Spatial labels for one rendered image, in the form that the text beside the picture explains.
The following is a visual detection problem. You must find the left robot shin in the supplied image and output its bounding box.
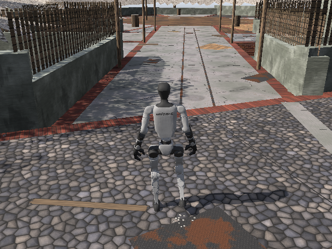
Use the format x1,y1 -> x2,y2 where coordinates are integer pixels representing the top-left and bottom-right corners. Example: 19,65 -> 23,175
151,171 -> 159,205

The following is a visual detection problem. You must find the left robot forearm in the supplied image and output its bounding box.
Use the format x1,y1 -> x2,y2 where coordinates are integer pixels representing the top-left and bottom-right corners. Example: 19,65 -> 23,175
134,127 -> 145,150

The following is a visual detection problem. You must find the humanoid robot torso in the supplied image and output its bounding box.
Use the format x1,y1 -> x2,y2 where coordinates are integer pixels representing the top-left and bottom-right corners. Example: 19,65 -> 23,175
153,103 -> 177,156

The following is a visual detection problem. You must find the robot right upper arm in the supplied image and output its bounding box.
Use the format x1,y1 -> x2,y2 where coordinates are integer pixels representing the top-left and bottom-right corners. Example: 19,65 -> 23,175
175,104 -> 190,133

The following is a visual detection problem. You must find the robot left upper arm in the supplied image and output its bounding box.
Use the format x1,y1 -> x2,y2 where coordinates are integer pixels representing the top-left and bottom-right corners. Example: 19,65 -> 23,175
140,105 -> 154,134

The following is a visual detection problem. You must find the right robot hand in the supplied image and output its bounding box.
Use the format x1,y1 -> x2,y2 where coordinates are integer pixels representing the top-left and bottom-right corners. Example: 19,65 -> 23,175
185,144 -> 197,156

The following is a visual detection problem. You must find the right robot forearm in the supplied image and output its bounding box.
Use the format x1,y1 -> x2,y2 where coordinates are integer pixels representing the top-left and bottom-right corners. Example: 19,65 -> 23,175
185,125 -> 196,146

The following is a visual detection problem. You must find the left robot hand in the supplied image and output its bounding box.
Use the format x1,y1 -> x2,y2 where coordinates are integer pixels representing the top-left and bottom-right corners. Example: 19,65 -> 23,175
133,148 -> 145,161

